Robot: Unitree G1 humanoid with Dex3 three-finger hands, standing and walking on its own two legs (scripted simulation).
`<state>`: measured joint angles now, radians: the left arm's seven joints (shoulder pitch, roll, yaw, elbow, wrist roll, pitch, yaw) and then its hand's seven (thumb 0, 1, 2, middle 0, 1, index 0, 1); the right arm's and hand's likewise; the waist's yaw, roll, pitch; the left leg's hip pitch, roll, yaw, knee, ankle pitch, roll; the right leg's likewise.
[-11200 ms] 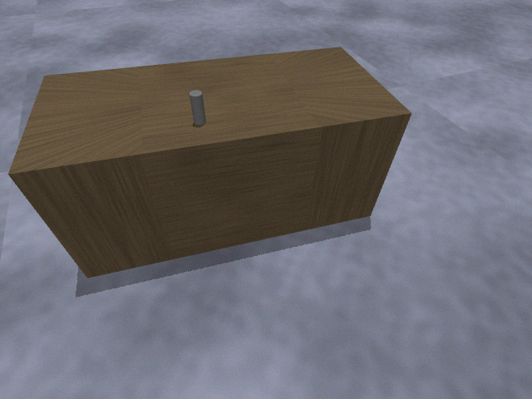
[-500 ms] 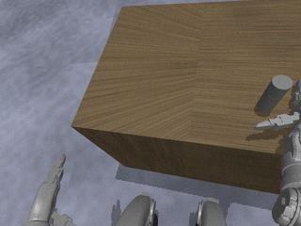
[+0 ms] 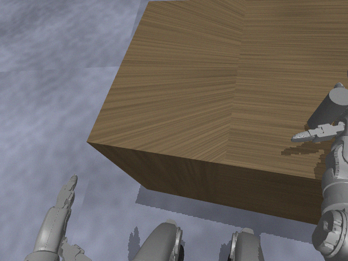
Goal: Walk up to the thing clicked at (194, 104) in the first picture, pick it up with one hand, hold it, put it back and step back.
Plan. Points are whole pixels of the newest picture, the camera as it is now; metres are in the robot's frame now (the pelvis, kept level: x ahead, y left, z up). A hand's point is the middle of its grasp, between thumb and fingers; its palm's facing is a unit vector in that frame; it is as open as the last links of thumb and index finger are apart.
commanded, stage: close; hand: right
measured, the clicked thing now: (328, 111) +0.48 -0.25 +0.00
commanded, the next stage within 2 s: settle in 0.70 s
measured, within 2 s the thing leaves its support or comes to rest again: leaves its support in 0.96 s
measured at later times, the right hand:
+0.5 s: hand (325, 106) +0.48 -0.24 +0.02, palm faces +0.25 +0.97 +0.01, open 11.2 cm
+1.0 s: hand (328, 98) +0.50 -0.24 +0.03, palm faces +0.25 +0.97 +0.00, open 5.6 cm
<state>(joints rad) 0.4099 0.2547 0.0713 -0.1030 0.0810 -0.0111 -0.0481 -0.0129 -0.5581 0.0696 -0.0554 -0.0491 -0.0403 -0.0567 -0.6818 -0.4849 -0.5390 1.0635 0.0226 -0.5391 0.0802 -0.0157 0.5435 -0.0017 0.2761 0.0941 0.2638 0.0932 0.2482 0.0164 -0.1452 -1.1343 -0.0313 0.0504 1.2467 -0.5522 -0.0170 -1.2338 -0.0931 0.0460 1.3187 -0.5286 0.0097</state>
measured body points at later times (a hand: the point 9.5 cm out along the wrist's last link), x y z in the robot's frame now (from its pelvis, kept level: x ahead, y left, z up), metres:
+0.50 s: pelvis -0.01 +0.00 +0.00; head +0.13 -0.06 +0.43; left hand +0.16 +0.27 +0.04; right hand +0.47 -0.29 +0.02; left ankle +0.02 +0.14 -0.62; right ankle +0.04 -0.12 -0.62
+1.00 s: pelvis +0.00 -0.01 +0.01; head +0.14 -0.06 +0.43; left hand +0.16 +0.26 +0.04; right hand +0.48 -0.29 +0.03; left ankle +0.02 +0.14 -0.61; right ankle +0.04 -0.12 -0.62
